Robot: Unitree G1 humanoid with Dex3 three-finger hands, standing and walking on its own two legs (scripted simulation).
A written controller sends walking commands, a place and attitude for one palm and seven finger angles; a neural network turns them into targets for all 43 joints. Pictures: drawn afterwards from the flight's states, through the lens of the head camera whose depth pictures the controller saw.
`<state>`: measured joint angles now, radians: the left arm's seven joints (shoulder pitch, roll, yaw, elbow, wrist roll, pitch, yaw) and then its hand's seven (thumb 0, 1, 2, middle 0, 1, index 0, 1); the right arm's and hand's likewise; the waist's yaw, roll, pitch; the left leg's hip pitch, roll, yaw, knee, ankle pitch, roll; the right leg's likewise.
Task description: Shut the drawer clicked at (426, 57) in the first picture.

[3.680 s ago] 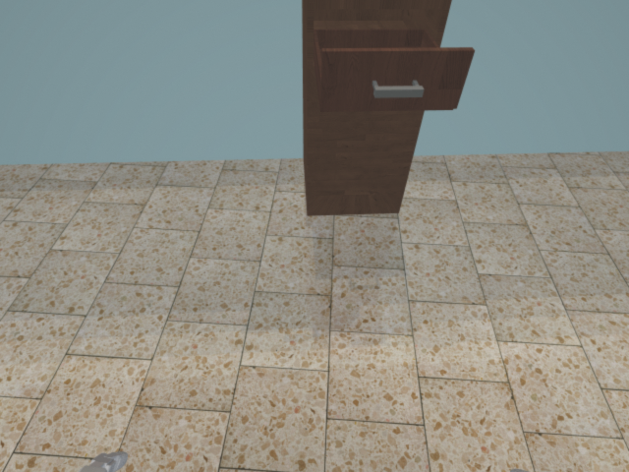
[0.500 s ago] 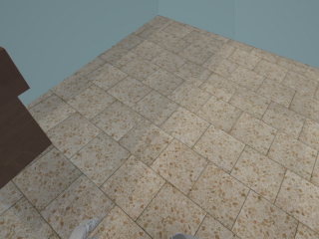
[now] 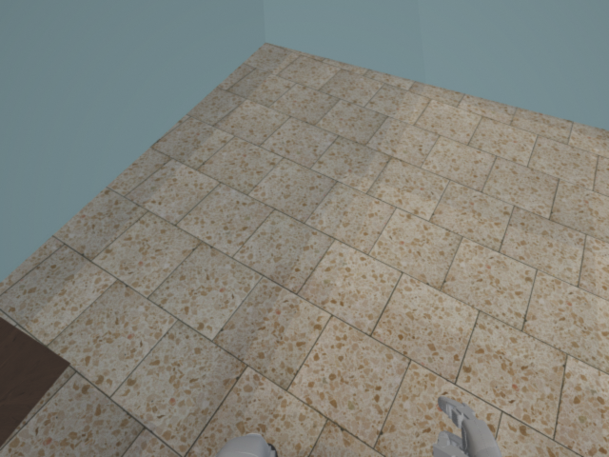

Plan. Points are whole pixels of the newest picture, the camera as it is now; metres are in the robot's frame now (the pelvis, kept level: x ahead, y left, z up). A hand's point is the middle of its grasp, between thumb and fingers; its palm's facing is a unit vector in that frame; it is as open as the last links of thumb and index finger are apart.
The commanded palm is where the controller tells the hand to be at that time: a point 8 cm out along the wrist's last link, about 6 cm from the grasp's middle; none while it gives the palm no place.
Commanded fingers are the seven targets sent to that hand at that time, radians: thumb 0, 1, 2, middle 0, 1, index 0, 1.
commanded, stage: walk to a spot facing it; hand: left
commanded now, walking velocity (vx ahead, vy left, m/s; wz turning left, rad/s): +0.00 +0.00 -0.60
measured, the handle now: out of the picture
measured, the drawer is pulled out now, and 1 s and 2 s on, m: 0.30 0.30 0.30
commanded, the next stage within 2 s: turn to face it in 0.36 s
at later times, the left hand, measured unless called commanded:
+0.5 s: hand (248, 350) +0.28 +0.14 -0.14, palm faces -0.32 -0.91 -0.28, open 7.4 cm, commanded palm none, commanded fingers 0.00 0.90 0.90 -0.20 -0.30 -0.20 -0.30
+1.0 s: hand (210, 408) +0.19 +0.18 -0.17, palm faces -0.06 -0.98 -0.18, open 7.4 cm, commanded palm none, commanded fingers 0.00 0.90 0.90 -0.20 -0.30 -0.20 -0.30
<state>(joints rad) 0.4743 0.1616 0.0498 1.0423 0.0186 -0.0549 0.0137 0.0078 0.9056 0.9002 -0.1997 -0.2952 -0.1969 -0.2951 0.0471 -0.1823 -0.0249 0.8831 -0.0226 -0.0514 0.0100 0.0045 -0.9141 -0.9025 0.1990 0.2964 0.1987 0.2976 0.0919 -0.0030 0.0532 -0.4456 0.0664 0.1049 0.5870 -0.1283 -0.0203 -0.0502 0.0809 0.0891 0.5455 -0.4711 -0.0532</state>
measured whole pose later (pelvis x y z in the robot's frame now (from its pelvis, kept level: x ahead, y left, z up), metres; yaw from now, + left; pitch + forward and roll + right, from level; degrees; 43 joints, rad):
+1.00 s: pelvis +0.10 +0.00 +0.01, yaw -6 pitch +1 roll -2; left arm 0.20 0.20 0.08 0.96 0.02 0.06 0.02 0.00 0.91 0.90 -0.20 -0.30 -0.20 -0.30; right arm 0.29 -0.14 -0.05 0.98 -0.03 0.02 0.00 0.01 -0.92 -0.90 0.20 0.30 0.20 0.30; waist -0.02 -0.04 0.04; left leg -0.33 0.03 0.12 0.64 -0.33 0.06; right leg -0.46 -0.09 -0.13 0.98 -0.44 0.05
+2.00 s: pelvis +0.05 -0.01 +0.01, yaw +29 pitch +1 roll -1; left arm 0.24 0.28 0.08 0.94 0.02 0.07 0.02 0.01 0.91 0.90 -0.20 -0.30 -0.20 -0.29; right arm 0.12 -0.22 -0.05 0.89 -0.01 0.02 0.01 0.00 -0.90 -0.90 0.20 0.30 0.20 0.30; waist 0.03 -0.05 0.10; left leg -0.28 0.00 0.04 0.59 -0.33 0.04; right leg -0.46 -0.13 -0.08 1.11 -0.50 0.10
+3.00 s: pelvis +0.05 -0.01 +0.01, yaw +63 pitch -1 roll -1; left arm 0.26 0.27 0.07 0.96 0.02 0.06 0.02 0.01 0.91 0.90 -0.20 -0.29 -0.19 -0.29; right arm 0.12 -0.21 -0.03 0.89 -0.01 0.02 0.00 0.00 -0.90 -0.90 0.20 0.30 0.20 0.30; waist 0.04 -0.04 0.08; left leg -0.24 0.00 0.04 0.54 -0.29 0.05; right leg -0.45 -0.12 -0.05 1.13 -0.46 0.09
